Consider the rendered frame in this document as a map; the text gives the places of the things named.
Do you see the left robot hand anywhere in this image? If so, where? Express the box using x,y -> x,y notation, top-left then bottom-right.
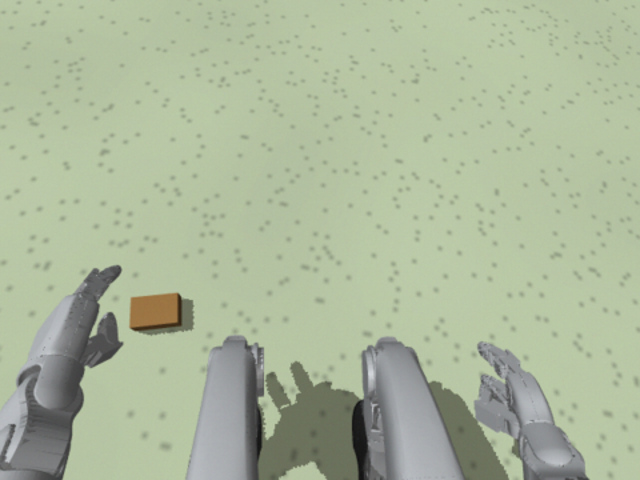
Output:
27,265 -> 123,368

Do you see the left robot arm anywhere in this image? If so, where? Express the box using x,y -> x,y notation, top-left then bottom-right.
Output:
0,355 -> 85,480

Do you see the right robot foot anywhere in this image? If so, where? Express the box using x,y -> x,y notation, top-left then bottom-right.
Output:
352,399 -> 368,480

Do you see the right robot arm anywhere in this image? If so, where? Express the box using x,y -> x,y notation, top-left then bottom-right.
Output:
518,422 -> 589,480

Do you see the small box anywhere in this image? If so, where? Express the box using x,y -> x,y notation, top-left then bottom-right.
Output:
129,293 -> 182,331

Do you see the right robot hand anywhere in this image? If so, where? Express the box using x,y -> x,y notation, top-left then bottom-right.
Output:
474,342 -> 555,441

